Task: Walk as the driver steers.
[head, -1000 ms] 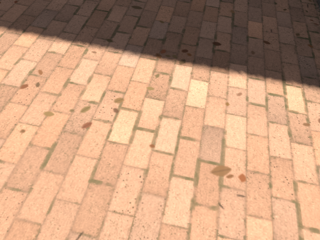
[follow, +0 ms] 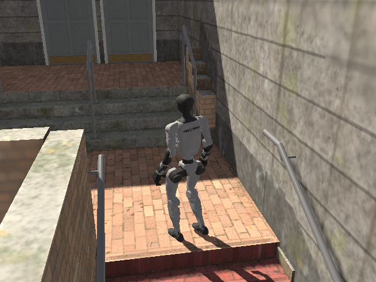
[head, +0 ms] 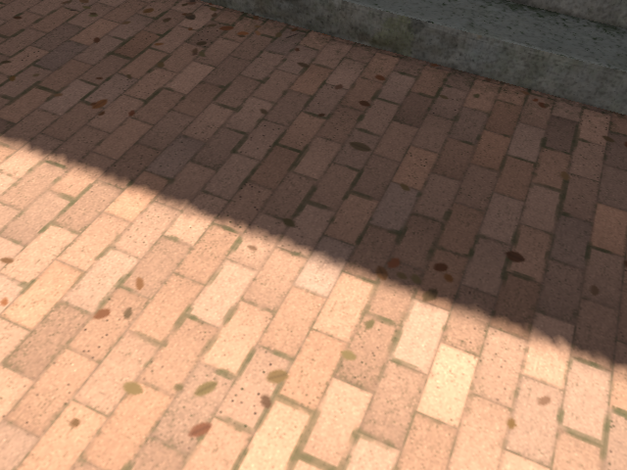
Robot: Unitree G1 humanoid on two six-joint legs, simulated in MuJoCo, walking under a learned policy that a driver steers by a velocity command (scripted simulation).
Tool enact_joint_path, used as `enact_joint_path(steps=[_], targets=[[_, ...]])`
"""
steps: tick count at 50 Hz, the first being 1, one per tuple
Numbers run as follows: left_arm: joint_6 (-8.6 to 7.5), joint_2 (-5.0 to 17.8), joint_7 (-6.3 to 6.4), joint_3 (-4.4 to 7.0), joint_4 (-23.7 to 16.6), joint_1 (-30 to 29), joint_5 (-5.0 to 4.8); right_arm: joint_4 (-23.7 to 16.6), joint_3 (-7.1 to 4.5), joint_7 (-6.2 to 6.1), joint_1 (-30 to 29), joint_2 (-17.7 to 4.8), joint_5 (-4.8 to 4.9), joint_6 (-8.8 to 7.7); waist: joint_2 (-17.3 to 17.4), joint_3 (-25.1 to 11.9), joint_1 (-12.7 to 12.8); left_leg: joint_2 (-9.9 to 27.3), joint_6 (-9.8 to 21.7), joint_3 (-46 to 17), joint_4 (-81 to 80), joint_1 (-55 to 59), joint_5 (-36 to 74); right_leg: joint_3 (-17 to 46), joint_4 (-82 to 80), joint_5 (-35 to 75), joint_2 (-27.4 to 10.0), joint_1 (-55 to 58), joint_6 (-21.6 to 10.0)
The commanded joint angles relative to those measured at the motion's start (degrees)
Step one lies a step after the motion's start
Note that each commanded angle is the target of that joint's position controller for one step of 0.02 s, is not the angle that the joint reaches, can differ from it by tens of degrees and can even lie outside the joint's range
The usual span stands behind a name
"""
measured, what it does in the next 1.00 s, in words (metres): steps on the spot: right foot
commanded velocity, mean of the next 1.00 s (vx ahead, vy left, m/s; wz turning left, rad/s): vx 0.02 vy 0.00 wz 0.00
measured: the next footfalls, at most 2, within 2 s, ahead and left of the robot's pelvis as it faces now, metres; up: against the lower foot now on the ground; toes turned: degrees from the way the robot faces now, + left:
right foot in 0.14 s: +0.08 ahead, -0.14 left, +0.00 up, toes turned +1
left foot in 1.28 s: +0.21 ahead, +0.08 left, +0.00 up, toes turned +4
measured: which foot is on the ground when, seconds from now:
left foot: down 0.00-0.98, up 1.00-1.00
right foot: up 0.00-0.12, down 0.14-1.00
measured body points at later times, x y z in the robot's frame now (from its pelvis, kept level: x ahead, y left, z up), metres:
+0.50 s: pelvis +0.05 -0.03 +0.00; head +0.04 -0.04 +0.45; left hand +0.09 +0.19 -0.14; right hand +0.10 -0.27 -0.14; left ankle +0.06 +0.07 -0.74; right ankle +0.04 -0.14 -0.74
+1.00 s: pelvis +0.06 -0.06 +0.00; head +0.05 -0.07 +0.45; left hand +0.07 +0.17 -0.15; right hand +0.06 -0.28 -0.16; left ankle +0.06 +0.07 -0.74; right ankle +0.04 -0.14 -0.74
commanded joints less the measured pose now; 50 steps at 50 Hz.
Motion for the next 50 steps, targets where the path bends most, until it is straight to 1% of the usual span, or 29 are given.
enact_joint_path(steps=[1,3,4,5,6,7,8,9,10,11,13,14,15,16,17,18,21,22,24,28,39,46,47,48,49,50], targets=[[1.27,1.67,0.41,0.31,-0.14,6.75,-0.05,-2.51,-1.13,0.05,-0.41,-5.80,0.13,-0.78,9.17,-3.33,2.21,11.59,5.55,-9.87,-7.83,1.15,10.14,-0.96,-6.88,2.07,0.27,5.24,0.32],[1.79,1.66,0.84,0.18,-0.09,4.85,-0.02,-1.58,-1.46,0.35,0.07,-6.52,0.22,-0.07,9.72,-1.17,1.67,11.22,5.29,-10.67,-9.42,-2.00,-4.61,-1.54,-11.72,5.15,0.17,7.40,-0.15],[1.83,1.43,1.04,0.05,0.19,4.62,0.10,-1.43,-1.63,0.42,-0.52,-6.82,0.49,0.40,9.39,0.12,1.99,10.70,4.66,-10.86,-9.58,-4.30,-12.34,-2.08,-15.31,8.27,0.22,9.52,-0.61],[1.68,1.36,1.16,-0.05,0.54,4.50,0.46,-1.15,-1.71,0.49,-0.68,-6.73,0.82,0.88,8.34,1.30,2.14,10.11,3.47,-11.21,-9.58,-7.02,-18.93,-2.25,-18.79,11.31,0.09,11.91,-1.22],[1.33,1.79,1.16,-0.10,0.50,4.13,0.91,-0.53,-1.67,0.49,0.17,-6.15,0.86,1.26,6.89,2.67,2.03,9.90,1.89,-12.06,-9.76,-9.61,-23.40,-0.50,-21.65,13.28,-1.24,13.64,-1.93],[0.66,2.54,1.22,-0.13,0.25,4.31,1.23,-0.18,-1.68,0.42,0.41,-5.67,0.73,1.48,5.43,3.96,1.98,9.60,0.48,-12.57,-8.93,-10.87,-24.49,2.53,-24.65,13.38,-3.73,13.86,-2.52],[-0.33,3.97,1.43,0.03,-0.20,3.87,1.28,-0.04,-1.78,0.35,0.70,-5.38,0.58,1.74,2.36,4.55,1.28,8.24,-0.61,-11.97,-7.41,-10.04,-22.43,5.99,-28.08,10.80,-6.58,11.90,-2.90],[-0.67,5.06,1.72,0.57,0.46,2.09,0.22,0.46,-2.01,0.42,1.59,-5.08,1.37,2.06,-4.99,6.69,-0.53,4.78,-1.29,-8.12,-5.52,-3.96,-14.95,7.05,-29.85,5.32,-6.08,3.27,-3.33],[-1.10,2.99,1.60,0.07,0.75,1.51,-0.24,1.23,-2.23,0.36,1.88,-5.77,0.90,2.04,-5.10,5.76,-0.78,4.81,-1.31,-7.45,-3.14,2.49,-9.19,6.86,-31.86,3.89,-5.61,-0.23,-3.02],[-1.48,2.22,1.53,-0.14,1.15,1.58,-0.43,1.88,-2.48,0.26,2.49,-5.99,0.65,1.92,-4.00,4.77,-1.10,5.34,-1.15,-7.76,-2.46,5.52,-6.31,5.94,-31.88,6.01,-4.98,-0.58,-2.63],[-1.92,1.68,1.67,-0.27,1.62,2.44,-0.39,3.02,-2.84,0.13,2.71,-6.33,0.69,1.72,-1.12,2.41,-0.78,6.28,-0.97,-8.57,-2.51,7.46,-3.25,4.46,-30.46,11.79,-4.06,2.45,-2.60],[-2.07,1.76,1.74,-0.21,1.99,3.15,-0.39,3.46,-2.80,0.06,2.62,-5.94,0.69,1.63,-0.20,1.56,-0.61,6.53,-0.96,-8.57,-2.61,7.57,-2.24,4.26,-30.06,13.77,-4.08,4.06,-2.78],[-1.91,2.05,1.69,-0.08,2.46,3.58,-0.50,3.85,-2.79,-0.10,2.44,-5.53,0.76,1.60,-0.51,1.54,-0.70,6.56,-1.01,-8.38,-2.70,7.34,-1.32,4.25,-29.59,15.83,-4.22,5.08,-2.84],[-1.98,1.79,1.79,-0.15,2.55,4.11,-0.41,4.36,-2.78,-0.21,2.16,-5.68,0.70,1.69,0.97,1.00,-0.20,6.63,-1.06,-8.15,-2.51,7.50,-0.37,4.26,-29.70,16.27,-4.33,5.74,-3.00],[-1.98,1.81,1.87,-0.17,2.89,4.41,-0.34,4.79,-2.76,-0.30,2.06,-5.39,0.74,1.80,1.20,1.02,-0.27,6.61,-1.19,-7.92,-2.47,7.77,0.35,4.30,-29.76,16.76,-4.43,5.97,-3.12],[-2.00,1.76,1.77,-0.31,3.32,4.88,-0.11,4.97,-2.75,-0.38,2.04,-5.22,0.65,2.03,2.21,0.84,-0.32,6.70,-1.23,-7.93,-2.56,8.29,0.13,4.43,-29.90,17.28,-4.64,5.97,-3.45],[-2.02,1.84,1.93,-0.44,4.26,5.28,-0.07,6.23,-2.82,-0.62,2.10,-5.44,0.80,2.42,2.02,1.14,-0.37,6.90,-1.47,-7.78,-2.69,8.83,1.47,4.40,-30.21,19.32,-4.71,6.62,-3.65],[-1.95,2.36,1.98,-0.32,4.43,5.00,-0.13,6.76,-2.87,-0.57,1.51,-5.97,1.00,2.42,1.63,1.36,-0.02,7.13,-1.14,-7.86,-2.43,8.61,2.55,4.40,-30.27,20.05,-4.58,7.03,-3.46],[-1.71,2.32,1.93,-0.40,5.27,5.36,-0.19,7.90,-2.88,-0.69,1.91,-5.98,1.13,2.47,0.86,1.54,-0.30,7.29,-1.32,-7.66,-2.66,8.85,3.09,4.42,-30.29,22.08,-4.70,7.81,-3.50],[-1.45,1.92,2.03,-0.70,6.66,5.99,-0.13,10.21,-2.77,-1.01,1.76,-6.04,1.08,2.81,1.73,1.87,0.04,7.48,-1.74,-7.41,-3.08,9.12,3.87,4.37,-30.56,23.36,-4.71,8.95,-3.74],[-1.27,1.40,2.22,-1.48,10.24,6.16,-0.18,15.52,-2.04,-1.33,1.56,-5.89,1.14,3.55,1.50,3.21,0.26,7.82,-2.66,-6.97,-4.34,9.09,2.59,4.67,-32.35,23.14,-4.72,10.20,-4.27],[-1.23,0.94,2.25,-1.90,12.16,6.77,-0.21,18.24,-1.37,-1.46,2.18,-5.35,1.11,3.83,1.51,3.79,0.37,7.96,-3.18,-6.66,-4.63,8.73,1.41,5.03,-33.48,21.37,-4.64,10.35,-4.50],[-1.15,1.15,2.19,-1.81,12.57,7.61,-0.15,18.64,-1.31,-1.44,2.65,-5.20,1.01,3.90,1.30,2.80,0.69,7.16,-3.09,-5.98,-4.06,8.65,-2.67,5.39,-34.52,14.47,-4.23,10.83,-4.85],[-0.88,2.73,2.12,-1.16,12.88,8.44,-0.17,18.53,-1.51,-1.36,2.50,-5.54,0.79,4.03,-0.04,3.43,1.16,5.26,-2.91,-4.22,-1.18,6.73,-9.34,6.88,-35.79,4.60,-4.13,10.54,-5.98],[-0.44,4.76,2.04,-0.26,13.23,9.96,-0.15,17.87,-1.69,-1.09,1.51,-5.70,0.44,4.18,-2.71,4.66,2.06,3.01,-2.75,-2.01,3.43,2.09,-16.76,10.24,-37.80,-7.54,-5.37,10.90,-8.05],[-0.10,6.07,1.92,0.44,13.63,12.37,-0.16,16.67,-1.49,-0.60,-0.51,-5.01,-0.17,4.29,-5.27,7.11,3.30,1.53,-2.86,-0.04,8.76,-4.49,-20.74,15.71,-41.49,-17.91,-8.76,11.59,-10.47]])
